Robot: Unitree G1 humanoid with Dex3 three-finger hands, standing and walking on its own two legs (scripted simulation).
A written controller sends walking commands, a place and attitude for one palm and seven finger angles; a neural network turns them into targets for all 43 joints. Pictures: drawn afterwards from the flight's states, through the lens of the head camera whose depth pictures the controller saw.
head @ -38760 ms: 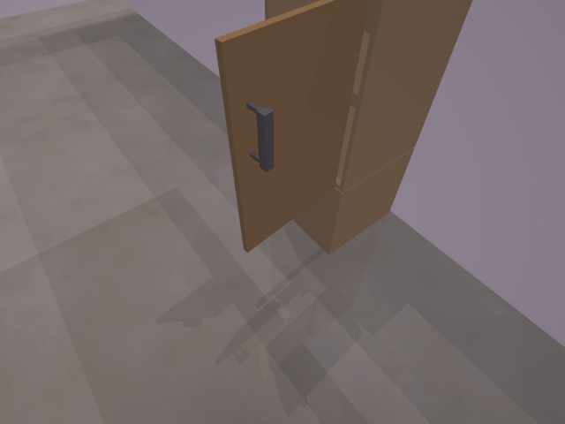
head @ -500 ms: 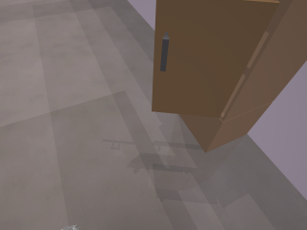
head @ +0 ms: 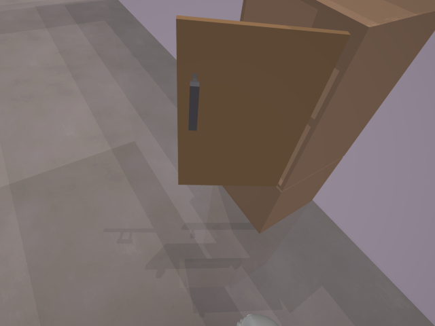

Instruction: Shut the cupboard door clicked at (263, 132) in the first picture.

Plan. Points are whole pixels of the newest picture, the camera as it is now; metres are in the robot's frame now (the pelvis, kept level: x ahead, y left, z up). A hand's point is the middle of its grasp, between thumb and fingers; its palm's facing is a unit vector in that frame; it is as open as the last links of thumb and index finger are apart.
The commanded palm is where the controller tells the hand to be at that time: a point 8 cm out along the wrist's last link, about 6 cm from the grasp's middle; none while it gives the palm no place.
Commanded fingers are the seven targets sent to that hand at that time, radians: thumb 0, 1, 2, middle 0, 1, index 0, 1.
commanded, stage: take the last steps up to it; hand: left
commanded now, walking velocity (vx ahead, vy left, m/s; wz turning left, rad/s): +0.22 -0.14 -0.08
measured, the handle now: (193, 102) +0.61 +0.09 +0.05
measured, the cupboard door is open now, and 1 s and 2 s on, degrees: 60 60 60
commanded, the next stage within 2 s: come to a stop and stand still in 0.20 s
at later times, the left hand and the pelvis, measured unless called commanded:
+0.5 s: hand (181, 286) +0.23 +0.07 -0.17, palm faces -0.03 -0.97 -0.23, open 7.2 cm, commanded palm none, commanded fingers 0.00 0.90 0.90 -0.20 -0.30 -0.20 -0.30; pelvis +0.15 -0.10 +0.00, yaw -1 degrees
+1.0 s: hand (155, 315) +0.18 +0.12 -0.19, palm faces +0.02 -0.98 -0.21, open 7.4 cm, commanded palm none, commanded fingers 0.00 0.90 0.90 -0.20 -0.30 -0.20 -0.30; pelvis +0.14 -0.08 +0.00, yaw -1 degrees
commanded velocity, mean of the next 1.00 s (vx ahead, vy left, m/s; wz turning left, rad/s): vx -0.05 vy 0.00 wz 0.00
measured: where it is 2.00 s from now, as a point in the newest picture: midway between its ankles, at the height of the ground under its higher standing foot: outside the picture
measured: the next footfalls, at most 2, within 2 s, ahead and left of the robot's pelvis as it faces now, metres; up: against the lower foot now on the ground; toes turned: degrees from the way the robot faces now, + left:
right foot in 0.28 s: +0.20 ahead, -0.20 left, +0.00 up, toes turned -7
left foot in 0.72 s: +0.23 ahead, +0.01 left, +0.00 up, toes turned +1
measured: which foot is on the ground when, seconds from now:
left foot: down 0.00-0.28, up 0.30-0.70, down 0.72-1.00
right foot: up 0.00-0.26, down 0.28-0.74, up 0.76-1.00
